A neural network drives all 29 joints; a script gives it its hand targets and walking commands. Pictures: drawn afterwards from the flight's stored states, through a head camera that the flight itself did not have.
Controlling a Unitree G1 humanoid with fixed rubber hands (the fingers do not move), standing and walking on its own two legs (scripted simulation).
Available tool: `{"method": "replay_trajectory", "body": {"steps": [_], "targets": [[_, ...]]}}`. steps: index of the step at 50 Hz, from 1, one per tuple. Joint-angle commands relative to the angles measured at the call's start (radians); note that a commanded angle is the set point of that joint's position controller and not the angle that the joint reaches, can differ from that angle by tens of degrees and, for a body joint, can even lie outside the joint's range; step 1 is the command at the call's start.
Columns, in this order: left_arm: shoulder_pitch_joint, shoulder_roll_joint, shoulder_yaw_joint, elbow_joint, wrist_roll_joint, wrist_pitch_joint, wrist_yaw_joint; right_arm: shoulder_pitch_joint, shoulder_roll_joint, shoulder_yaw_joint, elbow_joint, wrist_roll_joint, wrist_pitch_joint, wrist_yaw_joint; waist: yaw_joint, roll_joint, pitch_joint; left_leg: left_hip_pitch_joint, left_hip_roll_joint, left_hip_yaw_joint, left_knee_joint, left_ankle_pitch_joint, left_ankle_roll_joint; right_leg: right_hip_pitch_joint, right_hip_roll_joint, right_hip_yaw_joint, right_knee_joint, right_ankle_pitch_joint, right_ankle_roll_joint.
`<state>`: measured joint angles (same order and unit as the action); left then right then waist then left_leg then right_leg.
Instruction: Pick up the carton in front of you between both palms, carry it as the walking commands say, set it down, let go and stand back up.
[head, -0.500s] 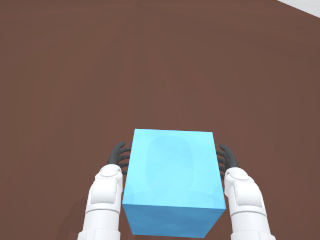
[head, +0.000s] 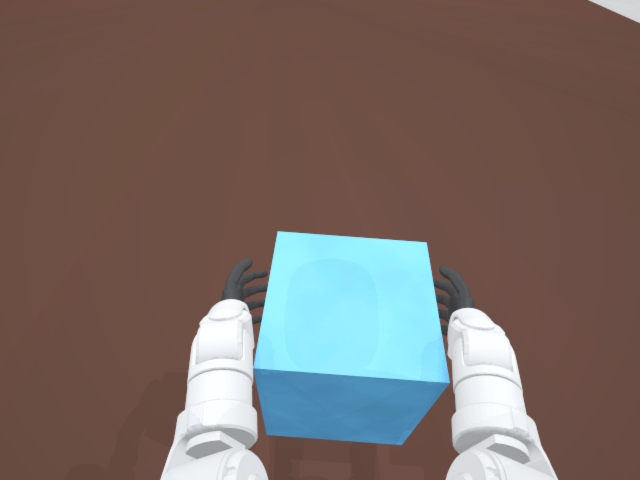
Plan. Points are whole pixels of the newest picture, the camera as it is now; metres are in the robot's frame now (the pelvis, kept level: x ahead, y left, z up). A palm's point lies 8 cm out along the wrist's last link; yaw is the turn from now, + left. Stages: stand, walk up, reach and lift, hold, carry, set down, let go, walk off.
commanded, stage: set down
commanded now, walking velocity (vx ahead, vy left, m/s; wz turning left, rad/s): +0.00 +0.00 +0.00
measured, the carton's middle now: (342, 343) +0.33 +0.00 -0.04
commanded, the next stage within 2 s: none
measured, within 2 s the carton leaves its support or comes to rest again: neither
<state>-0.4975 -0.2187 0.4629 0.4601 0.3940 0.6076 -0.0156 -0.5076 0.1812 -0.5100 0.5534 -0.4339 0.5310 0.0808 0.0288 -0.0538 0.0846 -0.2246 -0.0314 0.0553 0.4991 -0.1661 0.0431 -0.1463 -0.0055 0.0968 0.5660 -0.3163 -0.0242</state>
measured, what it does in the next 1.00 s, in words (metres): lowers itself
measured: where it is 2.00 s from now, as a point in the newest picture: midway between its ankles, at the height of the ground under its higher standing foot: outside the picture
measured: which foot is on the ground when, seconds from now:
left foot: down 0.00-1.00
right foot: down 0.00-1.00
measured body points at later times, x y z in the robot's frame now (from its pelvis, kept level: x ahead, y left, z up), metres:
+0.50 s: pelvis -0.03 -0.04 -0.11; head +0.18 +0.00 +0.29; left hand +0.36 +0.17 -0.19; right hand +0.39 -0.14 -0.18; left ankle +0.08 +0.09 -0.73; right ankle +0.01 -0.15 -0.73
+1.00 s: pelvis -0.05 -0.04 -0.24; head +0.22 +0.01 +0.13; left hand +0.39 +0.19 -0.34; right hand +0.44 -0.11 -0.33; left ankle +0.07 +0.09 -0.73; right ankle +0.01 -0.15 -0.73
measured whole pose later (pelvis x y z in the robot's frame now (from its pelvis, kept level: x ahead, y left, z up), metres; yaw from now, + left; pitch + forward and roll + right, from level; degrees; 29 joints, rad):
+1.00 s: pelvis -0.05 -0.04 -0.24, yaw -1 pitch +45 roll -3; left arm -0.85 0.00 0.46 0.62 0.20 0.23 0.00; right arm -0.90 0.06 -0.38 0.70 -0.15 0.19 -0.12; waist 0.09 -0.07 -0.18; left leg -1.98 0.02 -0.04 1.58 -0.39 -0.01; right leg -1.86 0.09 -0.01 1.66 -0.59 0.00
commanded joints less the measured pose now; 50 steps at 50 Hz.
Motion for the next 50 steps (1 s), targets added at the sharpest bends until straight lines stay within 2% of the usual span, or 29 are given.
{"method": "replay_trajectory", "body": {"steps": [1, 4, 7, 11, 14, 17, 19, 22, 25, 29, 33, 38, 50], "targets": [[-0.447, -0.677, -0.287, 0.119, -0.096, -0.071, -0.146, -0.493, 0.653, 0.272, 0.113, 0.069, -0.069, 0.152, 0.002, 0.059, -0.147, 0.232, -0.009, -0.187, -0.041, -0.191, -0.045, -0.418, 0.095, -0.009, -0.070, -0.073, -0.039], [-0.410, -0.588, -0.254, 0.119, -0.067, -0.156, -0.130, -0.442, 0.586, 0.233, 0.128, 0.042, -0.143, 0.128, 0.002, 0.048, -0.211, 0.129, -0.022, -0.170, 0.047, -0.062, -0.044, -0.505, 0.104, -0.007, -0.005, -0.009, -0.032], [-0.396, -0.577, -0.308, 0.106, -0.082, -0.265, -0.131, -0.418, 0.596, 0.278, 0.116, 0.077, -0.242, 0.119, 0.001, 0.049, -0.323, 0.048, -0.032, -0.158, 0.143, 0.098, -0.039, -0.590, 0.123, -0.014, 0.068, 0.042, -0.021], [-0.452, -0.634, -0.436, 0.098, -0.129, -0.405, -0.133, -0.471, 0.661, 0.426, 0.110, 0.170, -0.376, 0.106, -0.001, 0.059, -0.539, -0.018, -0.050, -0.147, 0.292, 0.258, -0.043, -0.724, 0.149, -0.029, 0.182, 0.090, -0.004], [-0.503, -0.692, -0.552, 0.077, -0.181, -0.479, -0.133, -0.526, 0.728, 0.585, 0.082, 0.244, -0.450, 0.087, 0.016, 0.054, -0.792, -0.026, -0.060, -0.141, 0.422, 0.382, -0.046, -0.845, 0.167, -0.041, 0.282, 0.137, 0.017], [-0.535, -0.695, -0.648, 0.028, -0.233, -0.511, -0.132, -0.550, 0.771, 0.704, 0.029, 0.305, -0.481, 0.050, 0.037, 0.045, -1.043, -0.067, -0.071, -0.127, 0.538, 0.474, -0.041, -0.925, 0.173, -0.038, 0.371, 0.210, 0.037], [-0.531, -0.679, -0.674, 0.011, -0.256, -0.511, -0.135, -0.549, 0.784, 0.749, 0.000, 0.331, -0.479, 0.025, 0.051, 0.040, -1.139, -0.143, -0.081, -0.106, 0.588, 0.464, -0.043, -0.948, 0.175, -0.035, 0.418, 0.235, 0.051], [-0.533, -0.657, -0.664, 0.022, -0.266, -0.489, -0.147, -0.560, 0.804, 0.763, 0.000, 0.344, -0.450, 0.003, 0.067, 0.026, -1.136, -0.338, -0.094, -0.072, 0.629, 0.322, -0.051, -0.974, 0.184, -0.031, 0.467, 0.183, 0.063], [-0.576, -0.641, -0.620, 0.059, -0.261, -0.455, -0.168, -0.595, 0.825, 0.725, 0.035, 0.327, -0.409, -0.001, 0.073, 0.008, -1.038, -0.537, -0.096, -0.051, 0.655, 0.136, -0.050, -1.024, 0.187, -0.033, 0.500, 0.061, 0.064], [-0.643, -0.627, -0.544, 0.120, -0.240, -0.414, -0.196, -0.664, 0.831, 0.656, 0.092, 0.299, -0.368, 0.000, 0.084, 0.002, -0.966, -0.692, -0.096, -0.041, 0.704, 0.020, -0.043, -1.126, 0.191, -0.040, 0.544, -0.050, 0.060], [-0.708, -0.618, -0.490, 0.165, -0.229, -0.394, -0.211, -0.731, 0.819, 0.604, 0.134, 0.286, -0.353, 0.000, 0.086, 0.001, -0.985, -0.785, -0.096, -0.038, 0.771, 0.003, -0.045, -1.212, 0.196, -0.048, 0.606, -0.074, 0.054], [-0.767, -0.610, -0.469, 0.193, -0.237, -0.389, -0.208, -0.798, 0.800, 0.581, 0.162, 0.292, -0.358, -0.009, 0.091, 0.012, -1.053, -0.870, -0.093, -0.035, 0.855, 0.022, -0.054, -1.301, 0.205, -0.065, 0.705, -0.063, 0.049], [-0.898, -0.593, -0.516, 0.160, -0.296, -0.390, -0.158, -0.960, 0.746, 0.637, 0.142, 0.366, -0.366, -0.013, 0.119, 0.030, -1.226, -0.956, -0.092, -0.031, 1.043, 0.068, -0.082, -1.505, 0.235, -0.116, 0.939, -0.066, 0.047]]}}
